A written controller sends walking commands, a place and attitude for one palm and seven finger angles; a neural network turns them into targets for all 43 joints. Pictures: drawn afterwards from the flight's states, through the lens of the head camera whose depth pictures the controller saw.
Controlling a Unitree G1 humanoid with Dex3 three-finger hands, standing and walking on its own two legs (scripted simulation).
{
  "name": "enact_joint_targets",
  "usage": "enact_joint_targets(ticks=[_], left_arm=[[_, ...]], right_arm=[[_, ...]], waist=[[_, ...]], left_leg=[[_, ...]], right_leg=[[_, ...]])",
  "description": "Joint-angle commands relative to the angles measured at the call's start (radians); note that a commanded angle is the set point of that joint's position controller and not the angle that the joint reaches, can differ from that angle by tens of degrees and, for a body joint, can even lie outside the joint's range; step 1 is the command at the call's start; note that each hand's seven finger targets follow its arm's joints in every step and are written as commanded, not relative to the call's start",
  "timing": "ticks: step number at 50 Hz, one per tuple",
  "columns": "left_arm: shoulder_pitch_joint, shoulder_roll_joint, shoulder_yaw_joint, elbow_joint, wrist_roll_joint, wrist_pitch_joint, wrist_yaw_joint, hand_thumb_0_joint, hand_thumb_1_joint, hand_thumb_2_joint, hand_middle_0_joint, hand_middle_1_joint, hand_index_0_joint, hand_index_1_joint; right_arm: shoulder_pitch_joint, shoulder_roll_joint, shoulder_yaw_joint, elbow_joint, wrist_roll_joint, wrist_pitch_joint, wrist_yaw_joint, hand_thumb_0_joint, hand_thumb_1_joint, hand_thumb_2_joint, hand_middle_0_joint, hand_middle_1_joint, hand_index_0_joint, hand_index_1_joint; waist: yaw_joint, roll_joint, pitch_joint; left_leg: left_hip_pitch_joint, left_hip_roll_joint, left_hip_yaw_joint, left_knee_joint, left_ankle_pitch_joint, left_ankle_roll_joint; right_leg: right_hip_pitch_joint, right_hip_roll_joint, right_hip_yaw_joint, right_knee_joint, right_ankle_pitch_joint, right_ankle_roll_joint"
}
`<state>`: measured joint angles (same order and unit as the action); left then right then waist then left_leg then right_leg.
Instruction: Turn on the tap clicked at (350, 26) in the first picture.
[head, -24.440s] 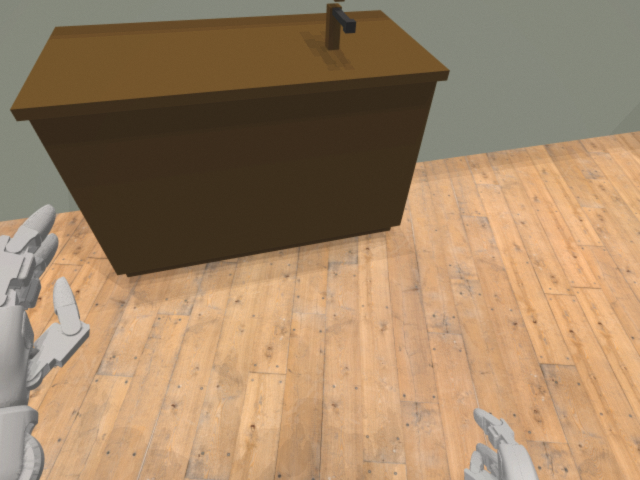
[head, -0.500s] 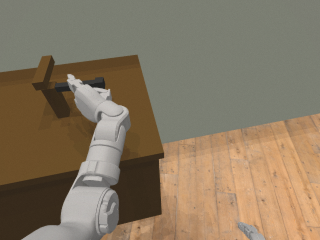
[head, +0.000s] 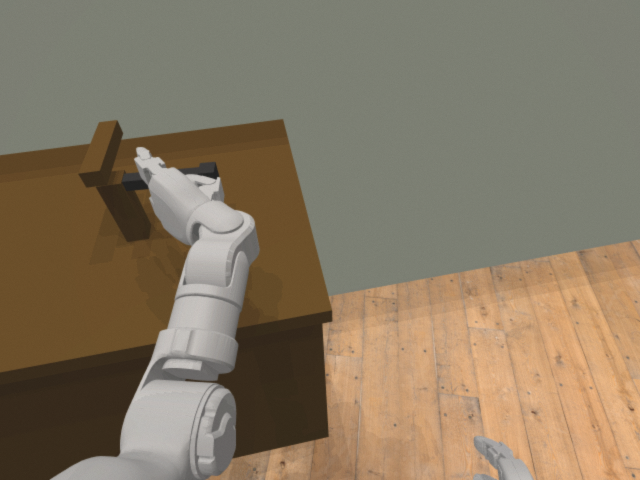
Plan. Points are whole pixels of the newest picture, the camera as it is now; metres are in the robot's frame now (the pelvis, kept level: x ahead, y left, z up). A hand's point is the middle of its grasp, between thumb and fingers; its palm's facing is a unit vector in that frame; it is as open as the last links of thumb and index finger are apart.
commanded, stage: lift the hand up off the lever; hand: left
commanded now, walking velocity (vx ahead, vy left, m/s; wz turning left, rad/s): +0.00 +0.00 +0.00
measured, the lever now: (208, 175) +0.52 +0.21 +0.12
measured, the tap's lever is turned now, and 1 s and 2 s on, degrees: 85 85 85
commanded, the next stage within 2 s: draw the hand back beside the body in 0.48 s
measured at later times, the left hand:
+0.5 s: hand (218, 177) +0.43 +0.16 +0.18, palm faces +0.76 -0.64 -0.10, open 7.8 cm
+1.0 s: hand (171, 242) +0.32 +0.19 +0.17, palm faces +0.26 -0.94 -0.21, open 7.7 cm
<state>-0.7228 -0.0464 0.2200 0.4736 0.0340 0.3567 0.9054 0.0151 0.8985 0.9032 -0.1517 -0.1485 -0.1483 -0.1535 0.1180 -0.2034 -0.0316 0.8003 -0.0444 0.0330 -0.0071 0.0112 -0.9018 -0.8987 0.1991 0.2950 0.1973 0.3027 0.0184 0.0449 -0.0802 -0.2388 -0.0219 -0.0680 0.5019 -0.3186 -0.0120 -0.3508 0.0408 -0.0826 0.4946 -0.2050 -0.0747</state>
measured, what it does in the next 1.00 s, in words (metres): stands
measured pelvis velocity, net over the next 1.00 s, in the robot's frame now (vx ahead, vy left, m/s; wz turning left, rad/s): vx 0.00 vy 0.01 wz -0.03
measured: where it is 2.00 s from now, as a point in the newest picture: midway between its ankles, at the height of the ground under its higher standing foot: outside the picture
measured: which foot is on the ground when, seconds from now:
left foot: down 0.00-1.00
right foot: down 0.00-1.00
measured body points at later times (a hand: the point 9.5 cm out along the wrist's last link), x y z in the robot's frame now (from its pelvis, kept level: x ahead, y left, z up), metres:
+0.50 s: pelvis +0.00 +0.00 +0.00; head +0.00 -0.02 +0.45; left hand +0.39 +0.19 +0.19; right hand +0.17 -0.22 -0.12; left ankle -0.04 +0.13 -0.74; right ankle +0.03 -0.07 -0.74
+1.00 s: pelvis +0.00 +0.01 +0.01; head -0.01 -0.02 +0.46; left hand +0.30 +0.24 +0.19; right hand +0.17 -0.23 -0.09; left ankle -0.04 +0.13 -0.74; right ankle +0.03 -0.07 -0.74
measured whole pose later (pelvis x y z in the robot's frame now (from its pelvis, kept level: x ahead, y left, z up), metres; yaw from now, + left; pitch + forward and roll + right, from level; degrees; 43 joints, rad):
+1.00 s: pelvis +0.00 +0.01 +0.01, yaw -2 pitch -5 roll +0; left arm -0.09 0.28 0.09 -0.05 -0.10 0.06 0.18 0.02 0.90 0.90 -0.17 -0.19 -0.16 -0.19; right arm 0.17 -0.24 -0.02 0.64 0.03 0.02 -0.03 0.01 -0.90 -0.90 0.20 0.29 0.19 0.30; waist 0.03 0.07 0.03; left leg -0.02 -0.02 -0.03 0.39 -0.29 0.01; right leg -0.15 0.05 -0.04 0.40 -0.18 -0.06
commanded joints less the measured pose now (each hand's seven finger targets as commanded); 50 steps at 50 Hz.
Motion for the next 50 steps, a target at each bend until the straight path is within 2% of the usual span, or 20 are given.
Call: enact_joint_targets(ticks=[1,11,13,15,18,23,29,30,31,33,35,37,38,39,40,41,43,46,48,50], left_arm=[[-0.482,0.116,-0.045,-0.256,0.042,-0.052,-0.001,0.0,0.9,0.9,-0.15,-0.15,-0.15,-0.15],[-0.528,0.116,-0.044,-0.189,0.036,-0.026,-0.001,0.0,0.9,0.9,-0.15,-0.15,-0.15,-0.15],[-0.541,0.129,-0.034,-0.201,0.04,-0.029,0.001,0.0,0.9,0.9,-0.15,-0.15,-0.15,-0.15],[-0.555,0.099,-0.059,-0.18,0.045,-0.024,0.005,0.0,0.9,0.9,-0.15,-0.15,-0.15,-0.15],[-0.529,0.142,-0.01,-0.153,0.036,-0.019,0.003,0.0,0.9,0.9,-0.15,-0.15,-0.15,-0.15],[-0.515,0.146,-0.008,-0.176,0.043,-0.018,-0.001,0.0,0.9,0.9,-0.15,-0.15,-0.15,-0.15],[-0.498,0.105,-0.052,-0.251,0.041,-0.022,-0.007,0.0,0.9,0.9,-0.15,-0.15,-0.15,-0.15],[-0.437,0.1,-0.214,-0.337,0.081,-0.027,-0.172,0.0,0.9,0.9,-0.151,-0.153,-0.151,-0.153],[-0.378,0.189,-0.123,-0.369,0.059,-0.034,-0.245,0.0,0.9,0.9,-0.152,-0.156,-0.152,-0.156],[-0.274,0.228,-0.12,-0.469,0.011,-0.054,-0.38,0.0,0.9,0.9,-0.154,-0.162,-0.154,-0.162],[-0.089,0.25,-0.103,-0.516,-0.051,-0.079,-0.509,0.0,0.9,0.9,-0.156,-0.168,-0.156,-0.168],[0.046,0.292,-0.025,-0.561,-0.106,-0.06,-0.539,0.0,0.9,0.9,-0.158,-0.174,-0.158,-0.174],[0.08,0.312,0.01,-0.605,-0.116,-0.046,-0.526,0.0,0.9,0.9,-0.159,-0.177,-0.159,-0.177],[0.092,0.294,-0.011,-0.659,-0.114,-0.032,-0.509,0.0,0.9,0.9,-0.16,-0.18,-0.16,-0.18],[0.207,0.486,0.011,-0.623,-0.11,-0.131,-0.607,0.0,0.9,0.9,-0.161,-0.183,-0.161,-0.183],[0.245,0.524,0.06,-0.636,-0.119,-0.191,-0.647,0.0,0.9,0.9,-0.162,-0.186,-0.162,-0.186],[0.185,0.504,-0.01,-0.767,-0.119,-0.299,-0.703,0.0,0.9,0.9,-0.164,-0.192,-0.164,-0.192],[0.198,0.456,-0.095,-0.831,-0.116,-0.397,-0.74,0.0,0.9,0.9,-0.167,-0.201,-0.167,-0.201],[0.193,0.407,-0.16,-0.825,-0.115,-0.431,-0.755,0.0,0.9,0.9,-0.169,-0.207,-0.169,-0.207],[0.253,0.414,-0.149,-0.774,-0.114,-0.454,-0.758,0.0,0.9,0.9,-0.171,-0.213,-0.171,-0.213]], right_arm=[[-0.139,-0.096,-0.022,-0.14,-0.001,-0.045,-0.01,0.0,-0.9,-0.9,0.2,0.3,0.2,0.3],[-0.175,-0.093,-0.013,-0.123,0.008,-0.047,-0.013,0.0,-0.9,-0.9,0.2,0.3,0.2,0.3],[-0.178,-0.095,-0.016,-0.122,0.006,-0.045,-0.011,0.0,-0.9,-0.9,0.2,0.3,0.2,0.3],[-0.171,-0.092,-0.013,-0.121,0.005,-0.048,-0.008,0.0,-0.9,-0.9,0.2,0.3,0.2,0.3],[-0.161,-0.1,-0.018,-0.124,0.005,-0.039,-0.011,0.0,-0.9,-0.9,0.2,0.3,0.2,0.3],[-0.15,-0.1,-0.021,-0.131,0.004,-0.032,-0.009,0.0,-0.9,-0.9,0.2,0.3,0.2,0.3],[-0.13,-0.101,-0.027,-0.142,-0.002,-0.041,-0.004,0.0,-0.9,-0.9,0.2,0.3,0.2,0.3],[-0.073,-0.131,-0.027,-0.145,0.003,-0.004,-0.019,0.0,-0.9,-0.9,0.2,0.3,0.2,0.3],[-0.062,-0.129,-0.037,-0.174,0.018,0.008,-0.036,0.0,-0.9,-0.9,0.2,0.3,0.2,0.3],[-0.072,-0.114,-0.021,-0.212,0.04,0.033,-0.065,0.0,-0.9,-0.9,0.2,0.3,0.2,0.3],[-0.077,-0.106,-0.008,-0.242,0.059,0.047,-0.075,0.0,-0.9,-0.9,0.2,0.3,0.2,0.3],[-0.128,-0.095,0.01,-0.277,0.081,0.054,-0.08,0.0,-0.9,-0.9,0.2,0.3,0.2,0.3],[-0.152,-0.09,0.015,-0.287,0.087,0.058,-0.078,0.0,-0.9,-0.9,0.2,0.3,0.2,0.3],[-0.175,-0.085,0.021,-0.298,0.09,0.054,-0.074,0.0,-0.9,-0.9,0.2,0.3,0.2,0.3],[-0.095,-0.111,0.006,-0.275,0.055,0.038,-0.046,0.0,-0.9,-0.9,0.2,0.3,0.2,0.3],[-0.106,-0.104,0.004,-0.293,0.063,0.027,-0.034,0.0,-0.9,-0.9,0.2,0.3,0.2,0.3],[-0.117,-0.094,0.005,-0.313,0.067,-0.005,-0.026,0.0,-0.9,-0.9,0.2,0.3,0.2,0.3],[-0.111,-0.1,0.005,-0.325,0.064,-0.06,-0.018,0.0,-0.9,-0.9,0.2,0.3,0.2,0.3],[-0.104,-0.102,0.003,-0.319,0.066,-0.082,-0.02,0.0,-0.9,-0.9,0.2,0.3,0.2,0.3],[-0.097,-0.109,0.003,-0.306,0.065,-0.09,-0.023,0.0,-0.9,-0.9,0.2,0.3,0.2,0.3]], waist=[[-0.002,-0.093,-0.311],[-0.005,-0.118,-0.242],[0.0,-0.103,-0.265],[-0.005,-0.094,-0.256],[0.003,-0.133,-0.274],[0.009,-0.097,-0.294],[0.0,-0.094,-0.336],[-0.062,-0.147,-0.334],[-0.035,-0.141,-0.365],[-0.013,-0.105,-0.373],[0.011,-0.116,-0.318],[0.051,-0.124,-0.251],[0.07,-0.079,-0.227],[0.066,-0.076,-0.202],[-0.004,-0.11,-0.143],[0.029,-0.08,-0.167],[0.014,0.026,-0.146],[-0.007,0.034,-0.104],[-0.025,-0.011,-0.052],[-0.024,-0.058,-0.015]], left_leg=[[-0.033,0.0,0.071,-0.045,0.288,-0.008],[-0.046,-0.003,0.066,-0.067,0.173,0.002],[-0.041,-0.002,0.064,-0.07,0.174,-0.002],[-0.04,-0.001,0.062,-0.07,0.18,-0.005],[-0.047,0.0,0.061,-0.073,0.197,-0.002],[-0.034,0.006,0.066,-0.069,0.251,-0.006],[0.002,0.007,0.07,-0.049,0.358,-0.016],[0.048,0.003,0.071,-0.053,0.404,0.011],[0.069,0.005,0.077,-0.057,0.437,0.024],[0.098,0.004,0.071,-0.083,0.459,0.028],[0.102,0.01,0.072,-0.104,0.467,0.031],[0.069,0.011,0.076,-0.131,0.411,0.031],[0.068,0.011,0.076,-0.144,0.398,0.026],[0.07,0.01,0.08,-0.147,0.384,0.028],[0.06,0.026,0.071,-0.154,0.338,0.042],[0.031,0.018,0.077,-0.157,0.324,0.044],[0.075,0.009,0.08,-0.16,0.297,0.046],[0.134,0.01,0.067,-0.172,0.277,0.044],[0.155,0.008,0.058,-0.183,0.227,0.046],[0.145,0.009,0.053,-0.196,0.167,0.048]], right_leg=[[0.303,-0.077,0.058,-0.069,0.203,0.05],[0.262,-0.079,0.068,-0.125,0.028,0.054],[0.273,-0.076,0.062,-0.119,0.025,0.05],[0.258,-0.075,0.058,-0.112,0.034,0.048],[0.284,-0.076,0.057,-0.111,0.06,0.052],[0.3,-0.077,0.053,-0.095,0.133,0.05],[0.319,-0.073,0.041,-0.054,0.276,0.047],[0.35,-0.066,0.057,-0.021,0.392,0.042],[0.393,-0.063,0.061,-0.025,0.458,0.041],[0.458,-0.064,0.074,-0.036,0.508,0.042],[0.492,-0.061,0.081,-0.052,0.553,0.044],[0.504,-0.064,0.088,-0.086,0.505,0.05],[0.499,-0.061,0.086,-0.096,0.44,0.041],[0.479,-0.06,0.087,-0.108,0.397,0.043],[0.456,-0.077,0.098,-0.088,0.433,0.074],[0.488,-0.078,0.106,-0.081,0.405,0.068],[0.451,-0.074,0.111,-0.101,0.321,0.056],[0.38,-0.056,0.103,-0.132,0.239,0.046],[0.325,-0.048,0.095,-0.156,0.166,0.049],[0.3,-0.045,0.091,-0.174,0.09,0.049]])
